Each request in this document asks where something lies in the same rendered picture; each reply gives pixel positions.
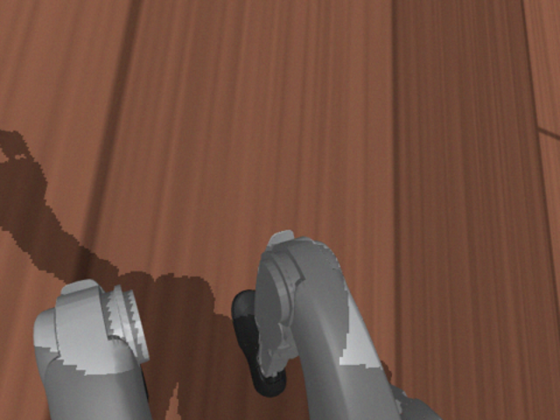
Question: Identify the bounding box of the right robot foot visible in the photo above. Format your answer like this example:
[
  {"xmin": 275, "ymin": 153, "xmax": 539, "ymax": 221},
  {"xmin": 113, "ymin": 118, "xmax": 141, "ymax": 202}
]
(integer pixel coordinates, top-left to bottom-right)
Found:
[{"xmin": 231, "ymin": 290, "xmax": 286, "ymax": 397}]

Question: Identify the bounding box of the right robot hand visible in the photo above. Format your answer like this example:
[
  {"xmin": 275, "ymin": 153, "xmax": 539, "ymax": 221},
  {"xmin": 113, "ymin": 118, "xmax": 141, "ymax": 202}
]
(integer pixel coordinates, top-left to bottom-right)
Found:
[{"xmin": 389, "ymin": 384, "xmax": 443, "ymax": 420}]

